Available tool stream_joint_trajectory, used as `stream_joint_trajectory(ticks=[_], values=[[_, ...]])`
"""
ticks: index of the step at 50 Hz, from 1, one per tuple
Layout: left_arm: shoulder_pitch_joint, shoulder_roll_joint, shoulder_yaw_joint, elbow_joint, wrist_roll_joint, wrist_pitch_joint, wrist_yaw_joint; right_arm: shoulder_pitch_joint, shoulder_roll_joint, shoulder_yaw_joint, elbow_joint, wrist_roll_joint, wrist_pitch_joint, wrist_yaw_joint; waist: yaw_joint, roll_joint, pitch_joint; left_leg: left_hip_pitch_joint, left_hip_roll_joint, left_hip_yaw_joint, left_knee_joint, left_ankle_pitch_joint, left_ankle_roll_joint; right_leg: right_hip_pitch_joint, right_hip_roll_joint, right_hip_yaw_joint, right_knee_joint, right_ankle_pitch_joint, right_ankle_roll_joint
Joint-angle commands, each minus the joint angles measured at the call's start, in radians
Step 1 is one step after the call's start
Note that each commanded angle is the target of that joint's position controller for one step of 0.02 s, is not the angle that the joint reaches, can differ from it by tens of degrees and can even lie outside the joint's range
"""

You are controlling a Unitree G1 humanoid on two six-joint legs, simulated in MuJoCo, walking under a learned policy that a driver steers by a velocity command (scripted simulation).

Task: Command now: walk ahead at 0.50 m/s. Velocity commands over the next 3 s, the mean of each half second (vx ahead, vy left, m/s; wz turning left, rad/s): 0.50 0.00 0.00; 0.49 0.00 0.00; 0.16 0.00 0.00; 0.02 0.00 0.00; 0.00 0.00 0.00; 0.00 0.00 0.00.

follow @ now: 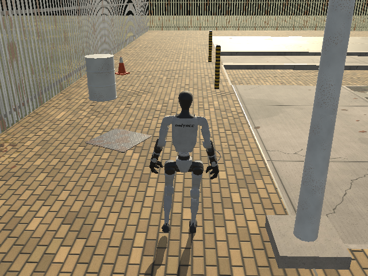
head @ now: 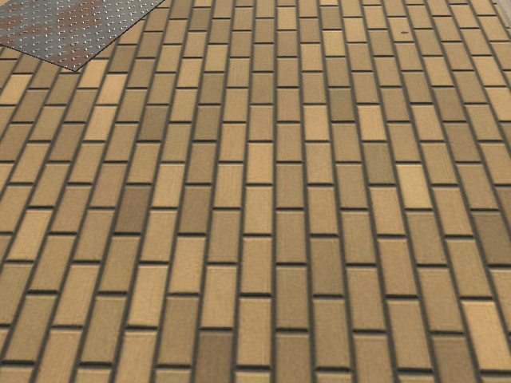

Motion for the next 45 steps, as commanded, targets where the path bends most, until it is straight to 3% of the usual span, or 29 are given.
stream_joint_trajectory(ticks=[1, 4, 6, 10, 15, 18, 19, 20, 21, 22, 23, 24, 25, 26, 28, 30, 32, 34, 38, 42, 45], values=[[0.016, 0.084, 0.011, -0.027, 0.007, -0.017, 0.0, 0.048, -0.054, -0.023, -0.047, -0.005, 0.009, -0.011, -0.022, -0.117, -0.062, -0.145, 0.096, -0.037, -0.035, 0.084, 0.001, 0.137, -0.256, 0.288, -0.298, 0.039, -0.162], [0.071, 0.132, 0.02, -0.005, 0.005, -0.019, 0.02, -0.042, -0.061, -0.027, -0.081, -0.016, 0.021, -0.015, -0.014, -0.088, -0.015, -0.234, 0.107, -0.028, -0.17, 0.203, -0.031, 0.137, -0.256, 0.235, -0.34, 0.114, -0.176], [0.105, 0.138, 0.02, 0.005, 0.002, -0.014, 0.032, -0.11, -0.057, -0.027, -0.103, -0.021, 0.019, -0.011, 0.002, -0.081, -0.003, -0.277, 0.102, -0.023, -0.287, 0.312, -0.044, 0.173, -0.246, 0.201, -0.345, 0.153, -0.162], [0.167, 0.144, 0.018, 0.021, -0.008, -0.006, 0.04, -0.243, -0.032, -0.014, -0.137, -0.014, 0.011, 0.005, 0.044, -0.087, 0.024, -0.239, 0.059, 0.02, -0.511, 0.466, -0.045, 0.206, -0.216, 0.13, -0.349, 0.154, -0.13], [0.25, 0.156, 0.025, 0.061, -0.017, 0.016, 0.044, -0.369, -0.037, -0.001, -0.187, -0.004, 0.0, 0.035, 0.078, -0.086, 0.064, -0.27, 0.031, 0.027, -0.639, 0.402, -0.023, 0.365, -0.278, 0.133, -0.286, 0.179, -0.127], [0.227, 0.177, 0.035, 0.062, -0.019, 0.029, 0.049, -0.318, -0.076, -0.012, -0.189, -0.002, -0.008, 0.047, 0.025, -0.114, 0.028, -0.161, -0.004, 0.046, -0.678, 0.294, 0.018, 0.425, -0.306, 0.133, -0.192, 0.374, -0.099], [0.2, 0.183, 0.037, 0.055, -0.021, 0.034, 0.049, -0.235, -0.103, -0.026, -0.168, -0.005, -0.01, 0.046, -0.027, -0.124, -0.025, -0.029, -0.04, 0.077, -0.692, 0.283, 0.037, 0.418, -0.287, 0.111, -0.097, 0.544, -0.083], [0.186, 0.162, 0.029, 0.048, -0.018, 0.038, 0.049, -0.069, -0.149, -0.051, -0.115, -0.009, -0.01, 0.04, -0.102, -0.106, -0.124, 0.2, -0.061, 0.091, -0.696, 0.304, 0.067, 0.358, -0.232, 0.071, 0.092, 0.623, -0.056], [0.198, 0.127, 0.012, 0.025, -0.001, 0.038, 0.048, 0.118, -0.225, -0.072, -0.076, -0.022, -0.008, 0.03, -0.154, 0.005, -0.277, 0.521, 0.118, -0.115, -0.665, 0.321, 0.132, 0.142, -0.169, 0.024, 0.41, 0.357, -0.02], [0.319, -0.012, -0.026, 0.021, -0.002, 0.015, 0.038, 0.168, -0.282, -0.081, -0.052, -0.024, -0.004, 0.036, -0.083, 0.273, -0.393, 0.826, 0.331, -0.609, -0.803, 0.119, 0.291, -0.252, 0.029, 0.052, 0.748, -0.334, 0.041], [0.262, 0.088, -0.006, 0.031, -0.025, -0.011, 0.031, 0.157, -0.187, -0.052, -0.06, -0.016, -0.005, 0.037, -0.115, 0.187, -0.385, 0.821, 0.316, -0.682, -0.871, 0.024, 0.266, -0.363, -0.011, 0.19, 0.873, -0.43, 0.025], [0.167, 0.14, 0.008, 0.0, -0.047, -0.026, 0.028, 0.07, -0.146, -0.039, -0.075, -0.014, -0.008, 0.034, -0.105, 0.141, -0.244, 0.702, 0.285, -0.528, -0.879, 0.075, 0.22, -0.431, -0.062, 0.174, 0.894, -0.353, 0.009], [0.111, 0.139, 0.008, -0.011, -0.045, -0.031, 0.034, -0.008, -0.126, -0.031, -0.094, -0.02, -0.01, 0.033, -0.077, 0.052, -0.167, 0.554, 0.25, -0.405, -0.9, 0.184, 0.197, -0.401, -0.115, 0.147, 0.853, -0.26, 0.006], [0.083, 0.133, 0.016, -0.014, -0.03, -0.026, 0.041, -0.059, -0.103, -0.025, -0.099, -0.031, -0.012, 0.036, -0.048, 0.018, -0.11, 0.424, 0.218, -0.323, -0.929, 0.272, 0.186, -0.358, -0.147, 0.138, 0.789, -0.201, 0.009], [0.121, 0.096, 0.019, -0.005, -0.024, 0.001, 0.043, -0.077, -0.068, -0.013, -0.091, -0.04, -0.017, 0.041, 0.002, 0.045, -0.089, 0.308, 0.178, -0.234, -0.986, 0.324, 0.178, -0.259, -0.18, 0.143, 0.716, -0.149, 0.009], [0.114, 0.071, 0.018, -0.008, -0.02, 0.02, 0.046, -0.05, -0.09, -0.018, -0.075, -0.032, -0.021, 0.034, 0.014, 0.04, -0.059, 0.265, 0.171, -0.182, -1.03, 0.344, 0.192, -0.268, -0.191, 0.131, 0.644, -0.119, 0.023], [0.04, 0.077, 0.021, -0.034, -0.011, 0.026, 0.048, -0.021, -0.12, -0.025, -0.063, -0.032, -0.019, 0.02, 0.004, 0.022, -0.026, 0.269, 0.172, -0.153, -1.06, 0.353, 0.196, -0.335, -0.196, 0.127, 0.542, -0.028, 0.044], [-0.025, 0.075, 0.022, -0.055, -0.005, 0.024, 0.044, 0.006, -0.125, -0.025, -0.052, -0.029, -0.013, 0.009, -0.01, 0.019, -0.009, 0.288, 0.158, -0.115, -1.073, 0.36, 0.181, -0.37, -0.192, 0.122, 0.429, 0.085, 0.057], [-0.155, 0.054, 0.01, -0.089, -0.011, 0.016, 0.031, 0.062, -0.131, -0.024, -0.029, -0.019, -0.007, 0.001, -0.049, 0.028, 0.022, 0.303, 0.122, -0.036, -1.081, 0.352, 0.148, -0.325, -0.15, 0.08, 0.213, 0.246, 0.061], [-0.258, 0.057, 0.001, -0.127, -0.02, 0.01, 0.012, 0.129, -0.138, -0.029, 0.009, -0.012, 0.007, -0.001, -0.081, 0.029, 0.056, 0.414, 0.164, -0.029, -1.042, 0.357, 0.145, -0.341, -0.128, 0.07, 0.11, 0.215, 0.048], [-0.258, 0.083, 0.005, -0.145, -0.023, 0.0, -0.004, 0.127, -0.155, -0.038, 0.021, -0.007, 0.022, -0.007, -0.055, 0.046, 0.049, 0.497, 0.207, -0.04, -0.974, 0.451, 0.125, -0.307, -0.113, 0.068, 0.064, 0.113, 0.012]])
Next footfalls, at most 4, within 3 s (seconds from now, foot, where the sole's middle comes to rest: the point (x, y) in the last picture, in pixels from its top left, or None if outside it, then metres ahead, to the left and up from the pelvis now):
0.40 left None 0.42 0.15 -0.77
0.96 right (308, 292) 0.72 -0.09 -0.77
1.38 left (226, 275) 0.78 0.15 -0.77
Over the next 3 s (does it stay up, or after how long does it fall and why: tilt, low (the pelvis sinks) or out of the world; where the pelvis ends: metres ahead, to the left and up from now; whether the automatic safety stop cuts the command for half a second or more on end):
stays up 0.72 0.01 0.00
